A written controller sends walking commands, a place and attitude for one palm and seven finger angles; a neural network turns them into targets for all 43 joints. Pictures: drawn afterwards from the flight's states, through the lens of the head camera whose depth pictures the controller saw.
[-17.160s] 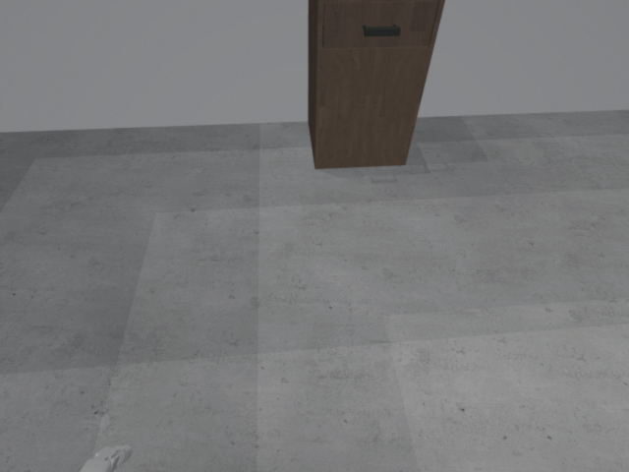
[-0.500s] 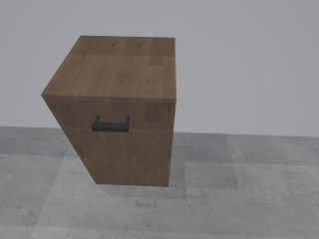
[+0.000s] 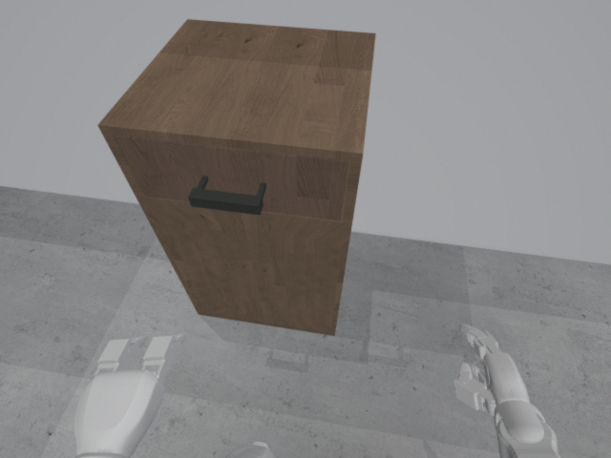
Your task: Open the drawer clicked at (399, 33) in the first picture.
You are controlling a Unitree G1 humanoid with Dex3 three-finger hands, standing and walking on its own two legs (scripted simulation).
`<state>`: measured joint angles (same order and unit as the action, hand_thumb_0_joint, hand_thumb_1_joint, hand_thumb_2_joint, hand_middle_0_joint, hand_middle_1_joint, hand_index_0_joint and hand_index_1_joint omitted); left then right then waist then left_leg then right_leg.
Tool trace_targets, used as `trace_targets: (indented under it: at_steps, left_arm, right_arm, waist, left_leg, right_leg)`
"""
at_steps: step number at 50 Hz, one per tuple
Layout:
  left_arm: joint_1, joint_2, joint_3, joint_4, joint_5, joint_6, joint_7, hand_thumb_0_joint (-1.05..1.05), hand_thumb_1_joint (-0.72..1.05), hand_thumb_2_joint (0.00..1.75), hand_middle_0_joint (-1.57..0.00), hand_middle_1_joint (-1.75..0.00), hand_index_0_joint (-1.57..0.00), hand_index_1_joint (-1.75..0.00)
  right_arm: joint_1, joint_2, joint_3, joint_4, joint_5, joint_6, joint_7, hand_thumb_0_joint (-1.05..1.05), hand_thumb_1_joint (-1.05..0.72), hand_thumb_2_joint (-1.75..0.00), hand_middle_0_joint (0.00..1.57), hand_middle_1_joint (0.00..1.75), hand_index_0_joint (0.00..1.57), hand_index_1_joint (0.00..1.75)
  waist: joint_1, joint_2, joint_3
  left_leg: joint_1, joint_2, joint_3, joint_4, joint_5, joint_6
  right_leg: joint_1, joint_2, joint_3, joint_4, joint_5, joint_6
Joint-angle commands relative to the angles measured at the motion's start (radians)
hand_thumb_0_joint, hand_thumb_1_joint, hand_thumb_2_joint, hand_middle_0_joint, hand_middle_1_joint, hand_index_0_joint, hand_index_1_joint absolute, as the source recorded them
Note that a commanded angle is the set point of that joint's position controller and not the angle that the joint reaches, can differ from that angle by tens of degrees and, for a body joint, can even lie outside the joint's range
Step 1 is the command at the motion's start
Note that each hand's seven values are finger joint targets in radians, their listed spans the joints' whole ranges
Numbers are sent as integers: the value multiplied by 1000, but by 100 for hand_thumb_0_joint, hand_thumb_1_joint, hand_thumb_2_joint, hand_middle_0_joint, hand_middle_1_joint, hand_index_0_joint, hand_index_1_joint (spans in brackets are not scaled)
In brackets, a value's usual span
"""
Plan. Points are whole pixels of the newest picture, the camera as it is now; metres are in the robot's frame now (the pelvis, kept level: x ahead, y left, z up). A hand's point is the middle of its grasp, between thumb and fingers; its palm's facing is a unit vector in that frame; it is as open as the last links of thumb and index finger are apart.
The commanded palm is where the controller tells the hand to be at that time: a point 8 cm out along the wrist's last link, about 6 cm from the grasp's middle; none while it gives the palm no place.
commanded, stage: raise the hand with hooked fingers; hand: left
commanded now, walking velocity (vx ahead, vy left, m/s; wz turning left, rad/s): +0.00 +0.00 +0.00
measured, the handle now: (229, 192) +0.54 +0.25 -0.04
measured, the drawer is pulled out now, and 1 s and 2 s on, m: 0.00 0.00 0.00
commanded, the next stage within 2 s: move the hooked fingers above the handle in 1.38 s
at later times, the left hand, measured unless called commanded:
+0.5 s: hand (152, 302) +0.26 +0.25 +0.05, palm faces +0.06 -0.09 -0.99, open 12.1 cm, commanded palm +0.24 +0.25 +0.11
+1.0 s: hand (131, 222) +0.33 +0.28 +0.12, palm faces +0.06 -0.07 -1.00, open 13.8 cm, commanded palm +0.30 +0.28 +0.17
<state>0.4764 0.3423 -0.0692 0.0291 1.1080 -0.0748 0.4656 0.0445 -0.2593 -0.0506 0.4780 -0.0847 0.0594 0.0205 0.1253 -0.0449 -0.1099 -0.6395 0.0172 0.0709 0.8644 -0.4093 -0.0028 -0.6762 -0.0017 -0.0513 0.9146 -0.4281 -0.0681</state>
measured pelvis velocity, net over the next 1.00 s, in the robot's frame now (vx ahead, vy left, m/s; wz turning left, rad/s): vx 0.02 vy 0.04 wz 0.00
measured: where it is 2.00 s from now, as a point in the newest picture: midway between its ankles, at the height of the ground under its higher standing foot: outside the picture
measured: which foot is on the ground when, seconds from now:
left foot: down 0.00-1.00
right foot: down 0.00-1.00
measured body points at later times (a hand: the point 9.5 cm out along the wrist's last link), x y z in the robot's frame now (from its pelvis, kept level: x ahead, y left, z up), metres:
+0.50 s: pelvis +0.02 +0.01 +0.02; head +0.07 -0.02 +0.47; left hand +0.25 +0.25 +0.11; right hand +0.18 -0.25 -0.10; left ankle +0.01 +0.13 -0.69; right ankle +0.01 -0.08 -0.69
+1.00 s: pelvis +0.02 +0.04 +0.04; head +0.04 +0.01 +0.49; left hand +0.32 +0.28 +0.18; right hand +0.23 -0.16 -0.06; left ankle +0.01 +0.13 -0.69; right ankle +0.01 -0.08 -0.69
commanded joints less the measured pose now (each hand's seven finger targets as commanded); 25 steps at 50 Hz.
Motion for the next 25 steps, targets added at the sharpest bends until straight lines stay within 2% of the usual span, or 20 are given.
trace_targets:
  at_steps: [1,2,3,5,6,8,9,11,12,14,15,18,20,21,22,23,25]
  left_arm:
    - [-357,201,139,-358,-15,-82,101,0,27,63,-25,-70,-25,-70]
    - [-373,192,133,-344,-29,-79,93,0,25,62,-25,-72,-25,-72]
    - [-351,188,133,-309,-40,-64,83,0,22,61,-25,-74,-25,-74]
    - [-277,175,130,-237,-65,6,50,0,18,59,-25,-76,-25,-76]
    - [-216,160,125,-191,-84,54,24,0,15,58,-25,-78,-25,-78]
    - [-148,147,110,-136,-131,139,-45,0,11,56,-26,-81,-26,-81]
    - [-145,168,119,-147,-149,160,-81,0,8,55,-26,-82,-26,-82]
    - [-146,203,130,-169,-160,172,-138,0,4,53,-26,-86,-26,-86]
    - [-146,233,158,-168,-154,164,-153,0,1,52,-26,-87,-26,-87]
    - [-163,235,161,-210,-143,122,-169,0,-3,50,-27,-90,-27,-90]
    - [-203,242,168,-240,-133,93,-165,0,-6,49,-27,-92,-27,-92]
    - [-298,273,215,-302,-120,11,-119,0,-13,46,-27,-96,-27,-96]
    - [-318,262,228,-302,-116,-32,-78,0,-17,44,-28,-99,-28,-99]
    - [-342,262,231,-306,-114,-43,-59,0,-20,43,-28,-100,-28,-100]
    - [-355,267,241,-292,-114,-39,-42,0,-22,42,-28,-102,-28,-102]
    - [-362,252,230,-275,-112,-32,-29,0,-24,41,-28,-103,-28,-103]
    - [-366,230,210,-234,-118,5,-22,0,-29,39,-29,-107,-29,-107]
  right_arm:
    - [-36,-64,-11,-102,-5,-38,-10,0,-90,-90,20,30,20,30]
    - [-43,-64,-8,-91,-6,-34,-10,0,-90,-90,20,30,20,30]
    - [-46,-66,-8,-90,-5,-33,-9,0,-90,-90,20,30,20,30]
    - [-49,-68,-4,-94,8,-23,-10,0,-90,-90,20,30,20,30]
    - [-52,-65,0,-99,21,-12,-15,0,-90,-90,20,30,20,30]
    - [-66,-64,13,-101,51,3,-27,0,-90,-90,20,30,20,30]
    - [-71,-68,20,-104,60,6,-36,0,-90,-90,20,30,20,30]
    - [-76,-70,34,-100,62,3,-47,0,-90,-90,20,30,20,30]
    - [-85,-73,40,-98,60,0,-52,0,-90,-90,20,30,20,30]
    - [-66,-66,38,-83,51,-10,-53,0,-90,-90,20,30,20,30]
    - [-59,-66,34,-72,45,-13,-54,0,-90,-90,20,30,20,30]
    - [-46,-61,18,-65,29,-28,-60,0,-90,-90,20,30,20,30]
    - [-22,-60,1,-48,27,-37,-55,0,-90,-90,20,30,20,30]
    - [-10,-65,-7,-40,26,-39,-52,0,-90,-90,20,30,20,30]
    - [-5,-68,-11,-41,26,-38,-46,0,-90,-90,20,30,20,30]
    - [-9,-71,-18,-35,30,-37,-43,0,-90,-90,20,30,20,30]
    - [-6,-79,-29,-31,41,-32,-37,0,-90,-90,20,30,20,30]
  waist:
    - [-105,153,-231]
    - [-118,121,-220]
    - [-115,112,-223]
    - [-100,67,-221]
    - [-83,28,-214]
    - [-60,-83,-194]
    - [-52,-135,-191]
    - [-40,-151,-199]
    - [-33,-125,-179]
    - [-28,-59,-163]
    - [-35,-34,-165]
    - [-41,12,-178]
    - [-51,77,-207]
    - [-58,104,-223]
    - [-63,73,-220]
    - [-65,99,-214]
    - [-66,98,-220]
  left_leg:
    - [213,-71,-79,50,162,40]
    - [194,-72,-87,55,166,44]
    - [170,-72,-80,42,166,44]
    - [130,-70,-68,-4,186,45]
    - [102,-69,-61,-42,191,44]
    - [57,-70,-52,-101,198,38]
    - [57,-70,-49,-129,209,37]
    - [67,-68,-47,-168,219,37]
    - [79,-65,-44,-182,223,38]
    - [108,-65,-42,-203,235,38]
    - [128,-66,-46,-206,247,40]
    - [156,-72,-53,-206,237,42]
    - [207,-73,-53,-198,261,42]
    - [235,-72,-52,-190,283,40]
    - [235,-71,-59,-186,286,40]
    - [241,-70,-55,-190,289,39]
    - [256,-63,-50,-200,316,37]
  right_leg:
    - [-78,2,226,-176,77,-6]
    - [-61,7,230,-181,102,-5]
    - [-22,6,213,-179,134,2]
    - [94,7,182,-196,230,16]
    - [179,9,161,-210,277,24]
    - [315,0,186,-249,358,40]
    - [375,-7,202,-264,416,50]
    - [449,-22,199,-259,500,63]
    - [448,-19,201,-262,492,57]
    - [455,-28,182,-273,494,55]
    - [446,-25,179,-279,489,50]
    - [424,-27,188,-301,421,44]
    - [379,-18,166,-294,400,32]
    - [351,-12,155,-286,403,26]
    - [335,-7,146,-285,382,25]
    - [326,-5,134,-283,383,24]
    - [326,0,98,-277,407,25]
